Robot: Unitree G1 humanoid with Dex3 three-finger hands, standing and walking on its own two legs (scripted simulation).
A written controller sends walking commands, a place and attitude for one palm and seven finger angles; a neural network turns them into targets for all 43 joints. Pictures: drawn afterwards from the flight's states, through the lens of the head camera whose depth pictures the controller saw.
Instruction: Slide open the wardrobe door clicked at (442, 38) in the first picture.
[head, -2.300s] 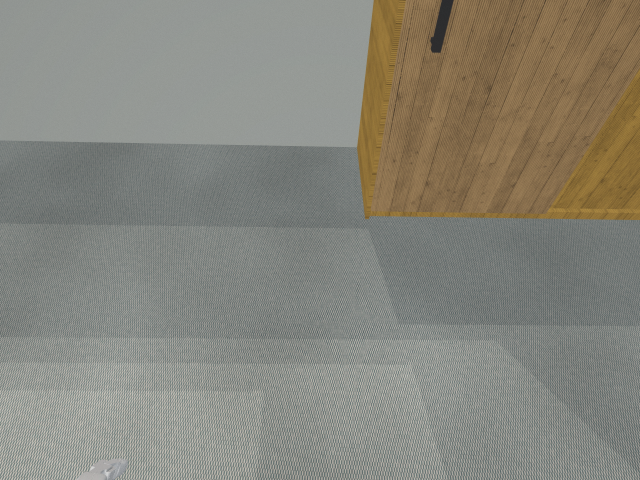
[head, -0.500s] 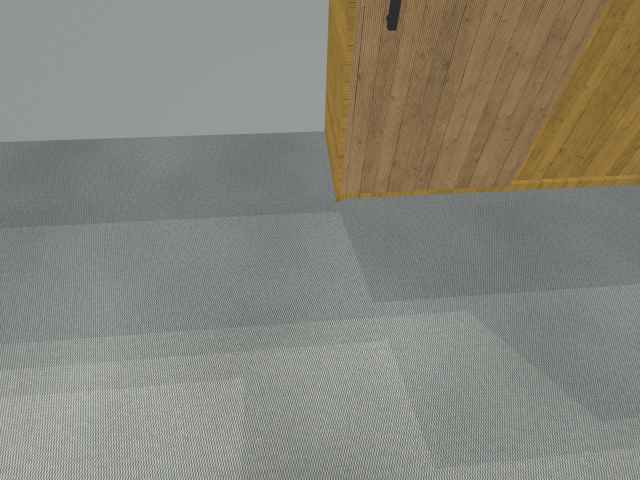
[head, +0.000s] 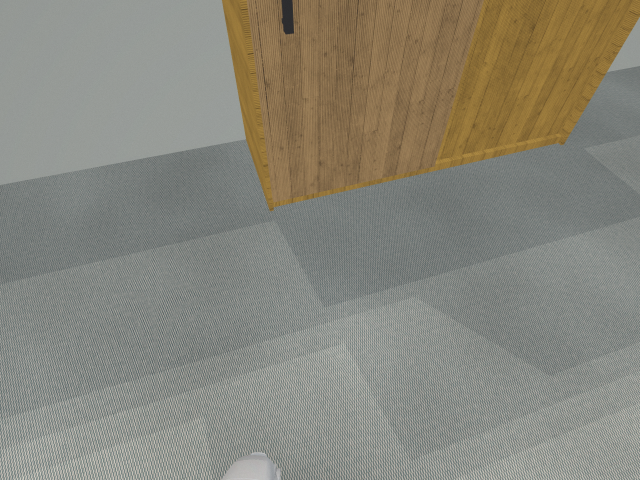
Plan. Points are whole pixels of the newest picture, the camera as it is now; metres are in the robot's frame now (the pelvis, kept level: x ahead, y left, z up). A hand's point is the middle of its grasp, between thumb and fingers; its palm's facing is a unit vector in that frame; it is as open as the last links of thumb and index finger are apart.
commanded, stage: walk to a spot facing it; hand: left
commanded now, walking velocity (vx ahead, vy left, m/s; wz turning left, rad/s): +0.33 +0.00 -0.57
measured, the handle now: out of the picture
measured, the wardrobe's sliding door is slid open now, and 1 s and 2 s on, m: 0.00 0.00 0.00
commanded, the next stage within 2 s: turn to face it in 1.44 s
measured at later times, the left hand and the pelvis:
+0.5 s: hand (226, 338) +0.35 +0.21 -0.17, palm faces -0.31 -0.93 -0.17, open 7.4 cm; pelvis +0.18 +0.05 +0.00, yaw -18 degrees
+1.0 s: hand (283, 268) +0.53 +0.14 -0.19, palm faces -0.42 -0.88 -0.22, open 7.2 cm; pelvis +0.39 -0.03 -0.01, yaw -28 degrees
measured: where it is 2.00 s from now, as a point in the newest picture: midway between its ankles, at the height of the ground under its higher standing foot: (393, 351)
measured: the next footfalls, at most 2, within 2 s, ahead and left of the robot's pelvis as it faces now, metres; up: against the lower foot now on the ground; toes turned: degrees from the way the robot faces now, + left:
left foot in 0.16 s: +0.15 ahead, +0.15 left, +0.00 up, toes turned -1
right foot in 0.68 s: +0.35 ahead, -0.13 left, +0.00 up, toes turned -31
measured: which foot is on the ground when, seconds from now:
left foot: up 0.00-0.14, down 0.16-0.68, up 0.70-1.00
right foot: down 0.00-0.16, up 0.18-0.66, down 0.68-1.00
